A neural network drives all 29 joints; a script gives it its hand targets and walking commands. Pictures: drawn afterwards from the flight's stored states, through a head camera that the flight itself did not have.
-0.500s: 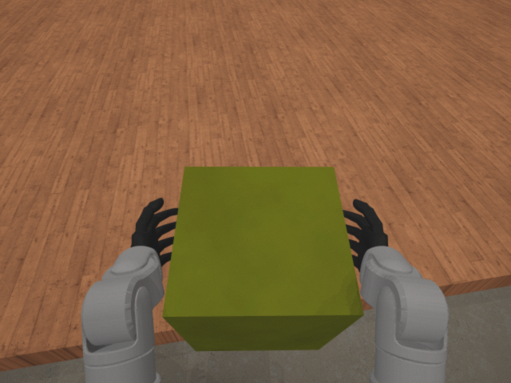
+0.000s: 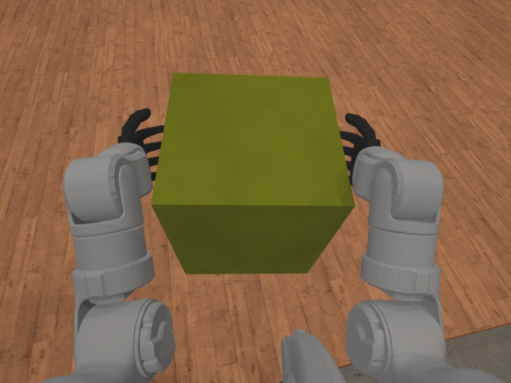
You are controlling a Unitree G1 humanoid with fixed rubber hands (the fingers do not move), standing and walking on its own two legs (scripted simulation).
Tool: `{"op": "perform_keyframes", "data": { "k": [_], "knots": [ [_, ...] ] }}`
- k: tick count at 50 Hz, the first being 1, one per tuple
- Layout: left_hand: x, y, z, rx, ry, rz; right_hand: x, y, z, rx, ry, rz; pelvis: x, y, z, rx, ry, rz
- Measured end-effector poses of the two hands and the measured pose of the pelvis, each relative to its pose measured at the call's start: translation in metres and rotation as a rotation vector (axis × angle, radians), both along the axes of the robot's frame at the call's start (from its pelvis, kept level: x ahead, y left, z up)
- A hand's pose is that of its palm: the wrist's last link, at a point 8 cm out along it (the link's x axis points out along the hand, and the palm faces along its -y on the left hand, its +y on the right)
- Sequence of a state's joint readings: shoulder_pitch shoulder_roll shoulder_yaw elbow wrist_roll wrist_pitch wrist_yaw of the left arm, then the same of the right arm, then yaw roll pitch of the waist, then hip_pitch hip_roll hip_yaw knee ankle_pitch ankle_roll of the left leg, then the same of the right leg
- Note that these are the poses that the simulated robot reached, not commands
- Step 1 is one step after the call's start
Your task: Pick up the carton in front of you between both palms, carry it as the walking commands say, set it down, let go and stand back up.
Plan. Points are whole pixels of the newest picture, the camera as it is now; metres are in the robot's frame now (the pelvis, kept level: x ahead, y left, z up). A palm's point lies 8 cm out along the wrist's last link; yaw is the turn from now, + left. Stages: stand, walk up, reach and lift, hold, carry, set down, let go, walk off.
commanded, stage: carry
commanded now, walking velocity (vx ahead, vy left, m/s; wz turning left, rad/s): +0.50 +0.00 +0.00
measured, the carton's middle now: (249, 186) +0.40 -0.01 +0.08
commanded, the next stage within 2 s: none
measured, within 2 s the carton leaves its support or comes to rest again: neither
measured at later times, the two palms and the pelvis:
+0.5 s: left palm out of the picture +0.95 +0.02 +0.16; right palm out of the picture +0.90 -0.27 +0.13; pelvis +0.54 -0.06 +0.06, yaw -4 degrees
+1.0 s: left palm out of the picture +1.45 +0.05 +0.24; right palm out of the picture +1.45 -0.25 +0.22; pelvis +1.15 -0.11 +0.12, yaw -7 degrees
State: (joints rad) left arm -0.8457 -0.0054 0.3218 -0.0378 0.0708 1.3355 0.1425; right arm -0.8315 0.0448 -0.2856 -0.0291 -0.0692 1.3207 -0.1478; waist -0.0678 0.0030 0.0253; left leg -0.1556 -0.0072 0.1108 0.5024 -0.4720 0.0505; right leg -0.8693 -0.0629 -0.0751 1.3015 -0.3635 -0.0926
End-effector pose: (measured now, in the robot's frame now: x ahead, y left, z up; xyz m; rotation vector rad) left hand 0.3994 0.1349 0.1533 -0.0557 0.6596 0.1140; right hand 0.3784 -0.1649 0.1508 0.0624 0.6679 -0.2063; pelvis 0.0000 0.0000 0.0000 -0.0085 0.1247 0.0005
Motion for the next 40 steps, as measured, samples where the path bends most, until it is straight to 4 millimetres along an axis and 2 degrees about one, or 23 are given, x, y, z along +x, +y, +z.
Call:
{"op": "perform_keyframes", "data": {
  "k": [4, 6, 9, 12, 15, 18, 21, 24, 27, 30, 32, 33, 36, 38, 40],
  "knots": [
    [0.074, -0.027, -0.016, -0.007, 0.012, -0.013, 0.064, -0.026, -0.021, -0.007, 0.014, -0.015, 0.077, -0.020, -0.013, 0.020, 0.026, 0.006],
    [0.113, -0.046, -0.026, 0.002, 0.040, -0.032, 0.099, -0.044, -0.032, 0.001, 0.042, -0.032, 0.116, -0.030, -0.010, 0.015, 0.035, 0.003],
    [0.171, -0.060, -0.037, 0.040, 0.017, -0.013, 0.170, -0.059, -0.044, 0.018, 0.021, -0.005, 0.169, -0.046, -0.022, 0.046, 0.047, -0.001],
    [0.215, -0.049, -0.056, 0.051, -0.001, 0.066, 0.245, -0.049, -0.057, 0.051, -0.001, 0.058, 0.224, -0.059, -0.025, 0.052, 0.032, -0.009],
    [0.259, -0.030, -0.067, 0.015, 0.008, 0.159, 0.316, -0.027, -0.067, 0.101, 0.011, 0.114, 0.296, -0.067, -0.022, 0.056, 0.002, -0.048],
    [0.331, -0.025, -0.063, -0.016, 0.025, 0.182, 0.385, -0.023, -0.067, 0.101, 0.028, 0.111, 0.377, -0.070, -0.005, 0.026, -0.028, -0.047],
    [0.430, -0.053, -0.045, -0.026, -0.005, 0.076, 0.450, -0.052, -0.051, 0.075, -0.009, 0.018, 0.449, -0.067, 0.010, 0.037, -0.050, -0.068],
    [0.520, -0.096, -0.011, 0.005, -0.007, -0.045, 0.504, -0.091, -0.027, 0.102, -0.016, -0.082, 0.514, -0.060, 0.047, 0.050, -0.022, -0.070],
    [0.600, -0.138, 0.026, 0.011, 0.007, -0.146, 0.553, -0.128, 0.008, 0.110, -0.004, -0.194, 0.582, -0.055, 0.092, 0.022, 0.019, -0.099],
    [0.674, -0.176, 0.054, -0.004, 0.028, -0.228, 0.605, -0.160, 0.048, 0.089, 0.013, -0.283, 0.656, -0.059, 0.130, -0.003, 0.042, -0.138],
    [0.722, -0.196, 0.072, -0.020, 0.034, -0.260, 0.646, -0.178, 0.074, 0.072, 0.019, -0.316, 0.709, -0.068, 0.148, 0.004, 0.030, -0.148],
    [0.746, -0.203, 0.081, -0.033, 0.024, -0.262, 0.671, -0.185, 0.087, 0.056, 0.009, -0.316, 0.737, -0.075, 0.150, 0.018, 0.019, -0.140],
    [0.817, -0.203, 0.103, -0.031, -0.055, -0.227, 0.760, -0.191, 0.119, 0.005, -0.059, -0.241, 0.814, -0.096, 0.144, 0.045, -0.006, -0.117],
    [0.857, -0.188, 0.113, 0.000, -0.076, -0.177, 0.820, -0.181, 0.131, -0.008, -0.074, -0.163, 0.858, -0.107, 0.146, 0.060, -0.003, -0.121],
    [0.888, -0.166, 0.117, 0.022, -0.067, -0.107, 0.875, -0.163, 0.135, -0.011, -0.065, -0.080, 0.900, -0.116, 0.148, 0.082, -0.001, -0.124]
  ]
}}
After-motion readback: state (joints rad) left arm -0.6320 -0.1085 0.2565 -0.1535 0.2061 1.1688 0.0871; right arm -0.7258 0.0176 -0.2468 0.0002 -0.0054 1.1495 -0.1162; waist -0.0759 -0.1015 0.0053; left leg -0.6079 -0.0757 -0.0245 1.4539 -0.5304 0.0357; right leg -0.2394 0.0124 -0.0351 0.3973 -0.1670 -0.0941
